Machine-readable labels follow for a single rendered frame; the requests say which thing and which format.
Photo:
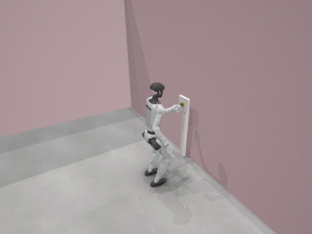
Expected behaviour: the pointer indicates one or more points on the right robot forearm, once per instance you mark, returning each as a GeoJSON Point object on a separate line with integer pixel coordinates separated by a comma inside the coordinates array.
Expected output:
{"type": "Point", "coordinates": [159, 135]}

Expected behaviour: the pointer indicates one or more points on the robot right upper arm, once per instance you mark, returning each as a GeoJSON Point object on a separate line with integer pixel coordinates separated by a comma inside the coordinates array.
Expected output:
{"type": "Point", "coordinates": [160, 111]}

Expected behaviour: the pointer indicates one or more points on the left robot forearm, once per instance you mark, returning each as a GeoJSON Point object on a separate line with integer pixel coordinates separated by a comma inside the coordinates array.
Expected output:
{"type": "Point", "coordinates": [168, 110]}

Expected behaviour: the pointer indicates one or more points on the left robot hand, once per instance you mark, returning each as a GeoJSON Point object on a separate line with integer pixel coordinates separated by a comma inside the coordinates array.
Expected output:
{"type": "Point", "coordinates": [176, 108]}

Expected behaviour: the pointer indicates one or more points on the left robot foot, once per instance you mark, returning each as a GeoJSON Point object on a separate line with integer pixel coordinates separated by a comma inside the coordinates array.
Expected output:
{"type": "Point", "coordinates": [154, 171]}

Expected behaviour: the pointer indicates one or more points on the right robot shin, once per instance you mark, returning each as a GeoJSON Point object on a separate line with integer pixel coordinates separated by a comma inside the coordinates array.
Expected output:
{"type": "Point", "coordinates": [161, 169]}

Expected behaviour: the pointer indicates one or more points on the panel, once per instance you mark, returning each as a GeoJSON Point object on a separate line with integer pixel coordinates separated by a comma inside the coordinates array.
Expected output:
{"type": "Point", "coordinates": [184, 123]}

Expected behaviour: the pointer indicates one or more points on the right robot hand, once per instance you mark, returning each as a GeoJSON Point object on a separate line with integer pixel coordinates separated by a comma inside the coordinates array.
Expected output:
{"type": "Point", "coordinates": [169, 150]}

